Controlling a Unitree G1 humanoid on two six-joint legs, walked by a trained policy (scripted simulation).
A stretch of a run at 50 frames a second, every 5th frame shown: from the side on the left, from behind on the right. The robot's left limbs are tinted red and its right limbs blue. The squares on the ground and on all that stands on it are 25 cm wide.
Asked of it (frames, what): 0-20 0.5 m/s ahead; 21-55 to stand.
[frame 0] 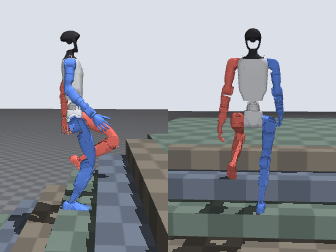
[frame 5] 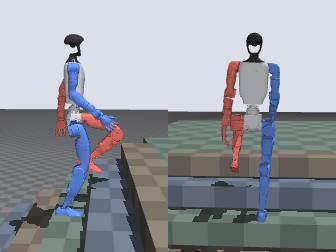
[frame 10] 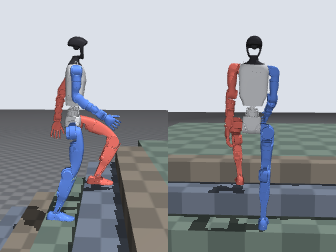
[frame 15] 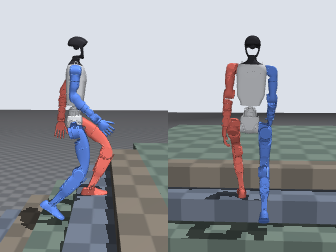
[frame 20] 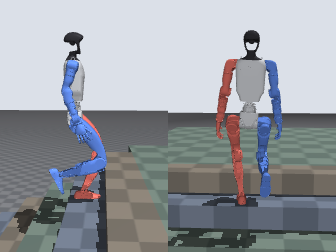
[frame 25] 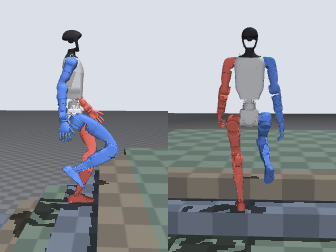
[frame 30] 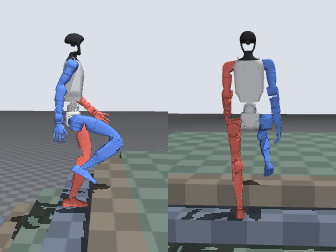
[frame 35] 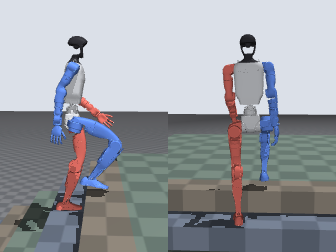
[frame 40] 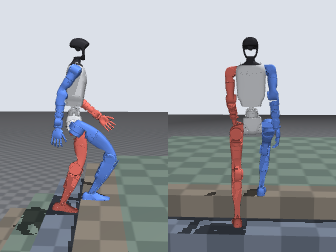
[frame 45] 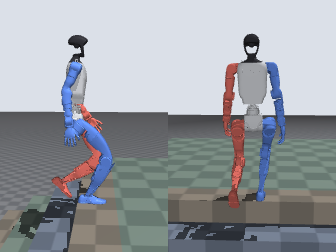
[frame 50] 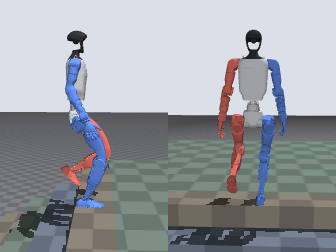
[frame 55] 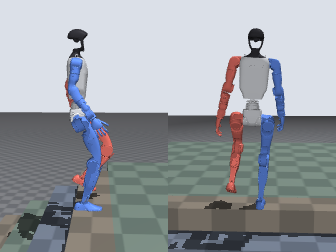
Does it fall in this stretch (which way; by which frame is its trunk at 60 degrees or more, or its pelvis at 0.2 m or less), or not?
no
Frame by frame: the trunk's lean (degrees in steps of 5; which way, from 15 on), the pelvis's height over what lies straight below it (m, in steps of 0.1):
0: 5, 0.7
5: 0, 0.8
10: 5, 0.8
15: 5, 0.8
20: 0, 0.7
25: 0, 0.8
30: 0, 0.8
35: 5, 0.8
40: 5, 0.8
45: 5, 0.8
50: 0, 0.7
55: 5, 0.8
